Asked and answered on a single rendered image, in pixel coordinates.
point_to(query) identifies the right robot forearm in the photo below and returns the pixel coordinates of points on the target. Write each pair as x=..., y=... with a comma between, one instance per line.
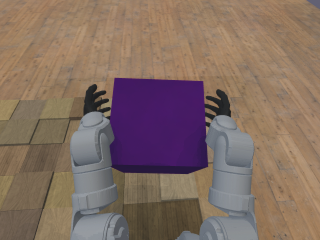
x=233, y=166

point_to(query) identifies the left robot hand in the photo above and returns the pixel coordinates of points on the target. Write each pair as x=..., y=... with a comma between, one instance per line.
x=89, y=102

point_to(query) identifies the left robot upper arm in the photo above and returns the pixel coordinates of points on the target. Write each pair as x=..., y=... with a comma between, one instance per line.
x=106, y=226

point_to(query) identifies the right robot hand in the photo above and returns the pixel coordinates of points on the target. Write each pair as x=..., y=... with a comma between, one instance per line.
x=223, y=104

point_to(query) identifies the carton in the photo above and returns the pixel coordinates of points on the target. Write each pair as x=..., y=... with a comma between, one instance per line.
x=159, y=126

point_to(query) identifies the right robot upper arm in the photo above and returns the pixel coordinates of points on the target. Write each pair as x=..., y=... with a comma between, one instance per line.
x=226, y=228

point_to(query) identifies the left robot forearm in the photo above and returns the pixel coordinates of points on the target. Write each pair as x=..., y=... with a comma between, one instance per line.
x=91, y=165

